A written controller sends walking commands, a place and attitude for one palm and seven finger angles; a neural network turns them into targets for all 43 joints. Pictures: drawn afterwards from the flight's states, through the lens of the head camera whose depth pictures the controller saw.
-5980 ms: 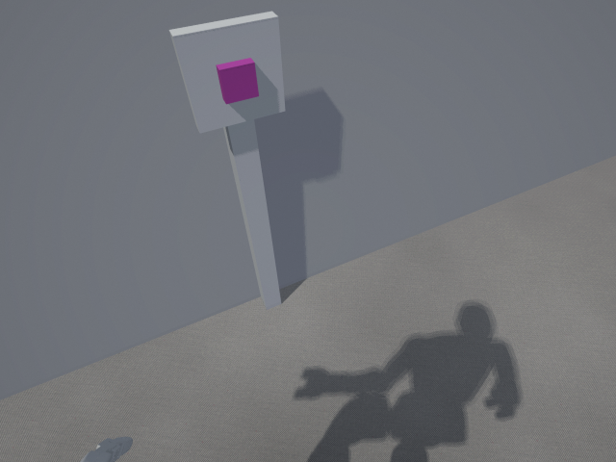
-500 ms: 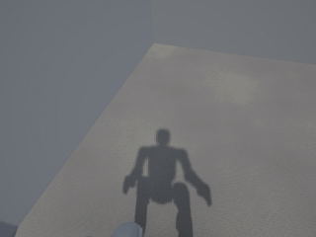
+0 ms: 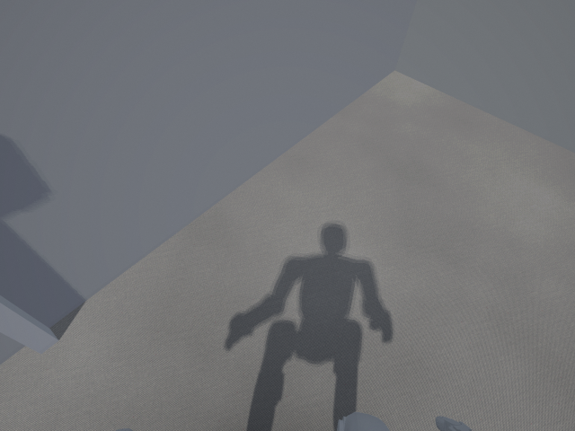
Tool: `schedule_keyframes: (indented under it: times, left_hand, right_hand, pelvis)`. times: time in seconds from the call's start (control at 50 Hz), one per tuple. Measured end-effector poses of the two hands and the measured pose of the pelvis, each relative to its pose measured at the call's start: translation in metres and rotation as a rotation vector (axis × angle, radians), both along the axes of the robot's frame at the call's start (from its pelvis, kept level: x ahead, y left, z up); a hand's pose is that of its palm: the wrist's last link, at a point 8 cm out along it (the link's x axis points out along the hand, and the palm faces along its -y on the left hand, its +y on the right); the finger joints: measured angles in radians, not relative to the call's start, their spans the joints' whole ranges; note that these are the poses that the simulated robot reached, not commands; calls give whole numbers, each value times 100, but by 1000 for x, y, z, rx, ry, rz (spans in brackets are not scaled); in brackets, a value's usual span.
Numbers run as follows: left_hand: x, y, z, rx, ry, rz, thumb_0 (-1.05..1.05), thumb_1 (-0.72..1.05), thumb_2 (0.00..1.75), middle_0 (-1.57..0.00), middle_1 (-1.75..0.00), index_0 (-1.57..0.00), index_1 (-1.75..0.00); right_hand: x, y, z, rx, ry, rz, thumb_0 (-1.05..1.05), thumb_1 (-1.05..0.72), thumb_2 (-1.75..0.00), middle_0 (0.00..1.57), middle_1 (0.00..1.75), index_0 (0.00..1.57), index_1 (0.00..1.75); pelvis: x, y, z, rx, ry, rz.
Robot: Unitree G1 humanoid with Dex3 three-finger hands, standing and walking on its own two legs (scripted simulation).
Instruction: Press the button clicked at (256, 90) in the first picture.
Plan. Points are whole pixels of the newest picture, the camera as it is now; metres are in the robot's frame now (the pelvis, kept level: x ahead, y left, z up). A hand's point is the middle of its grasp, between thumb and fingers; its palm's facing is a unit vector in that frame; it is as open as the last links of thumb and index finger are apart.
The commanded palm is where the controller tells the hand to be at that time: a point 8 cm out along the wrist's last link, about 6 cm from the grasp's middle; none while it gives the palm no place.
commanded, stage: turn to face it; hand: left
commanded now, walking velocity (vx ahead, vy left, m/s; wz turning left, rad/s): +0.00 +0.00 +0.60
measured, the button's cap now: out of the picture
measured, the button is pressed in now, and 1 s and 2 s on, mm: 0 0 0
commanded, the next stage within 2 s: take the last steps up to it in 1.38 s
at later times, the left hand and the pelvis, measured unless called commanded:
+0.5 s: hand out of the picture +0.02 +0.15 -0.13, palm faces +0.30 -0.91 -0.30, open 7.4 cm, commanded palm none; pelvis -0.01 -0.06 +0.00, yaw +19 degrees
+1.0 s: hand out of the picture -0.10 +0.22 -0.17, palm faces +0.60 -0.76 -0.25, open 7.4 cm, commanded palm none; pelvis -0.04 -0.01 +0.00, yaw +35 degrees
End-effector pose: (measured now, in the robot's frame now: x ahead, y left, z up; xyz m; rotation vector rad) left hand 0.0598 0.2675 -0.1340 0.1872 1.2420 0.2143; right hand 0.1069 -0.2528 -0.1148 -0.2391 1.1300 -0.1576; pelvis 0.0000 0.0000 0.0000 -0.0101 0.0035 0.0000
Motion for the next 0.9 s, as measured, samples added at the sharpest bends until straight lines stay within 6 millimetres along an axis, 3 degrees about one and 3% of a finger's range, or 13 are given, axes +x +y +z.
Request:
schedule_keyframes:
  times: [0.12, 0.24, 0.36, 0.5, 0.62, 0.76, 0.82, 0.9]
  left_hand:
    - [26, -14, 13, 16, -103, 10, 1, 91, 90, -20, -30, -20, -30]
    - [37, -43, 24, 54, -197, 23, 1, 91, 90, -20, -30, -20, -30]
    - [-1, -65, 39, 77, -184, 95, 1, 91, 90, -21, -30, -20, -30]
    - [-61, -73, 34, 64, -108, 224, 1, 91, 90, -21, -30, -20, -30]
    - [-125, -70, 16, 30, -18, 353, 1, 91, 90, -21, -30, -20, -30]
    - [-202, -48, -22, -24, 82, 510, 1, 91, 90, -21, -30, -20, -30]
    - [-217, -39, -22, -32, 113, 549, 1, 91, 90, -20, -30, -20, -30]
    - [-215, -28, -11, -31, 67, 578, 1, 91, 90, -20, -30, -20, -30]
  right_hand:
    - [-16, -7, -11, 30, 53, 11, 0, -90, -90, 20, 30, 20, 30]
    - [-31, -33, -38, 66, 119, 24, 0, -90, -90, 20, 30, 20, 30]
    - [-25, -52, -38, 79, 161, 83, 1, -90, -90, 20, 30, 20, 30]
    - [-4, -53, -31, 61, 183, 189, 0, -90, -90, 20, 30, 20, 30]
    - [31, -25, -23, 18, 166, 317, 1, -91, -90, 19, 30, 20, 30]
    - [82, 45, -12, -26, 16, 491, 0, -91, -90, 19, 30, 20, 30]
    - [87, 68, -1, -27, -26, 533, 0, -90, -90, 20, 30, 20, 30]
    - [85, 86, 8, -27, -29, 567, 0, -90, -90, 20, 30, 20, 30]
  pelvis:
    - [-2, -12, 0, 9, 3, 63]
    - [-6, -40, -10, 26, 9, 136]
    - [-9, -56, 0, 54, -14, 226]
    - [-13, -62, 4, 63, -19, 324]
    - [-21, -52, 1, 48, -9, 404]
    - [-34, -23, -17, 15, 4, 493]
    - [-38, -15, -13, 4, -2, 512]
    - [-41, -8, -2, -15, -2, 557]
